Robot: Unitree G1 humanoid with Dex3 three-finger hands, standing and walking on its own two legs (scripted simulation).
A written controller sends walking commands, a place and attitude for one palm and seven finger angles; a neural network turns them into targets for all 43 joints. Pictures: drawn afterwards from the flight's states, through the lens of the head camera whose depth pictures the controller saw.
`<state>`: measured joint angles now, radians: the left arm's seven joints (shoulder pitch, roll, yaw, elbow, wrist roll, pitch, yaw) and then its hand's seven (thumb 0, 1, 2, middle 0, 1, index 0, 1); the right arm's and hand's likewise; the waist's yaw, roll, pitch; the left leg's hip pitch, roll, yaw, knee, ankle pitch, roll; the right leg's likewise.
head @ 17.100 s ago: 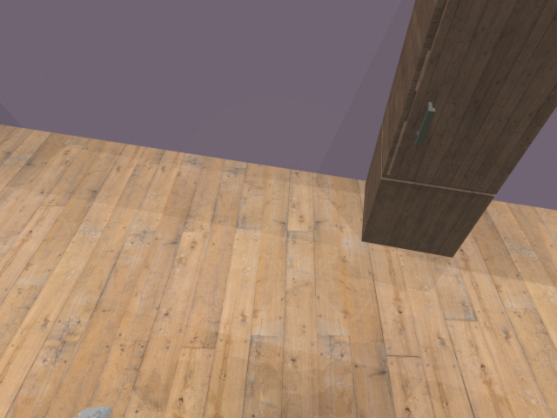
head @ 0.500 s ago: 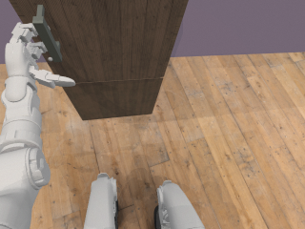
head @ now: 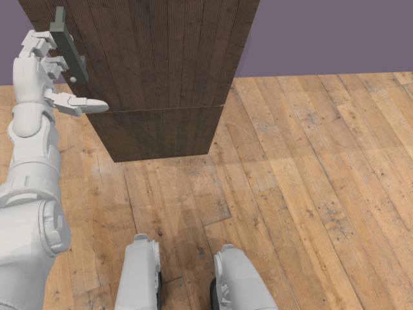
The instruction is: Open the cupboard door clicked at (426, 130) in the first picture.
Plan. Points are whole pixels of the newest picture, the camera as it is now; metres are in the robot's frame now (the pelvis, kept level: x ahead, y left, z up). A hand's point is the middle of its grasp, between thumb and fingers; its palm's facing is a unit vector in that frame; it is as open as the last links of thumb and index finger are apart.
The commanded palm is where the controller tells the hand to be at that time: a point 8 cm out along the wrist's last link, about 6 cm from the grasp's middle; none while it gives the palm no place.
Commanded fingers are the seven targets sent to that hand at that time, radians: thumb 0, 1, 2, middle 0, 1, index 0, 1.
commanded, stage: close the thumb around the handle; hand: left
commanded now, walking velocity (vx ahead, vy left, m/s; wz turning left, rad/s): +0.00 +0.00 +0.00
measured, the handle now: (72, 48) +0.57 +0.23 +0.07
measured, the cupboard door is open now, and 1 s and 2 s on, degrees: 0 7 16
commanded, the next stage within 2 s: pull the door open along its arc in 0.54 s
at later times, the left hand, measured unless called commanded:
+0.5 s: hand (76, 80) +0.51 +0.22 +0.05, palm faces +0.13 -0.99 -0.02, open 6.9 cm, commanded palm +0.50 +0.24 +0.05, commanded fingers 0.00 0.90 0.90 -0.40 -1.35 -0.40 -1.35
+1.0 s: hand (79, 103) +0.47 +0.21 +0.05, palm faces +0.11 -0.99 -0.03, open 7.0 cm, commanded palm +0.41 +0.24 +0.05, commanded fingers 0.00 0.90 0.90 -0.40 -1.35 -0.40 -1.35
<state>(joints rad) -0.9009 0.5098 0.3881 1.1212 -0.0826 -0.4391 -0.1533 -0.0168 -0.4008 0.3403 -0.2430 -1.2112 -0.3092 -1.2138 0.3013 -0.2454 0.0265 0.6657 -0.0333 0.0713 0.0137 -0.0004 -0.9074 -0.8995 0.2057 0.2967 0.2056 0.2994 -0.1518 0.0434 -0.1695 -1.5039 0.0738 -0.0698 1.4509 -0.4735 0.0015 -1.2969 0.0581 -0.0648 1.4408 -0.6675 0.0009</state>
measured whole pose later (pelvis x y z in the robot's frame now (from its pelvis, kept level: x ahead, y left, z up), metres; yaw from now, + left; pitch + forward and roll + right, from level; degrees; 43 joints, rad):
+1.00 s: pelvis +0.01 +0.00 +0.02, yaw +0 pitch +28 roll -4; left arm -0.57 0.38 0.37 0.84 -0.16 -0.45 -0.17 0.00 0.58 0.68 -0.06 -1.24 -0.31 -1.28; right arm 0.30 -0.24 0.00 0.63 0.00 0.09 0.02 0.00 -0.91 -0.90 0.20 0.30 0.20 0.30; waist -0.12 0.05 -0.18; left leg -1.38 0.09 -0.03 1.38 -0.48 0.00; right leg -1.20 0.06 -0.02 1.38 -0.66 0.00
